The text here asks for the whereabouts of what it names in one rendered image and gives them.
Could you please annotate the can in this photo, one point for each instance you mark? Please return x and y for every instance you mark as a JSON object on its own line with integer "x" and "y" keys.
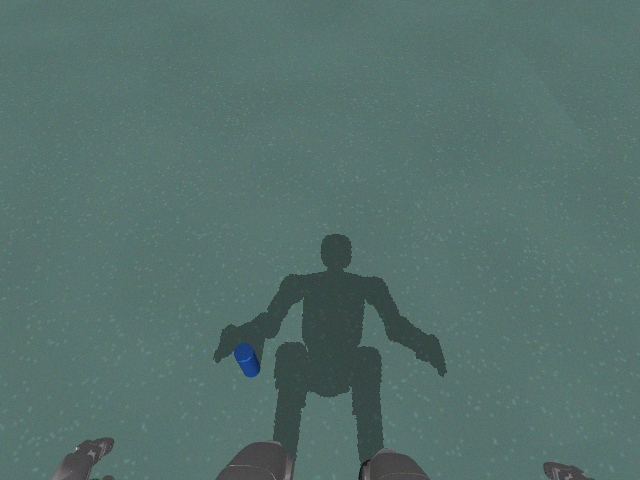
{"x": 247, "y": 360}

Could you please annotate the left robot hand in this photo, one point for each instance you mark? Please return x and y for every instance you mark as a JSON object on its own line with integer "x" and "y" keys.
{"x": 78, "y": 465}

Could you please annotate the right robot hand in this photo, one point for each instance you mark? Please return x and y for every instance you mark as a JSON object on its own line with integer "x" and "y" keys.
{"x": 558, "y": 471}

